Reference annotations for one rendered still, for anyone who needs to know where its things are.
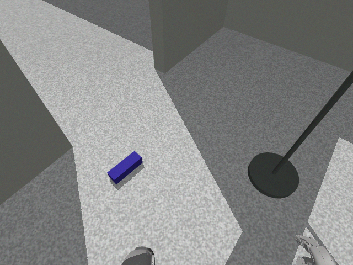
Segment carton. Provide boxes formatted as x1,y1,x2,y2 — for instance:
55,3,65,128
107,151,143,184

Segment right robot hand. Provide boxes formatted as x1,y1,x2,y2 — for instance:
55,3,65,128
294,235,336,265

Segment floor lamp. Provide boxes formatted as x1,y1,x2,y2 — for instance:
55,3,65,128
248,71,353,199

